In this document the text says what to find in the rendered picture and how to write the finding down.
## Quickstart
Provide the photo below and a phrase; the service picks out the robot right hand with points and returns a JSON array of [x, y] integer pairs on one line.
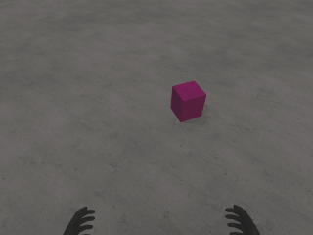
[[246, 223]]

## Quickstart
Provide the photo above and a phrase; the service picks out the carton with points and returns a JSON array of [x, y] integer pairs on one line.
[[187, 100]]

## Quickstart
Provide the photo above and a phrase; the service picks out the robot left hand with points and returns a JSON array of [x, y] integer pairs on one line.
[[74, 227]]

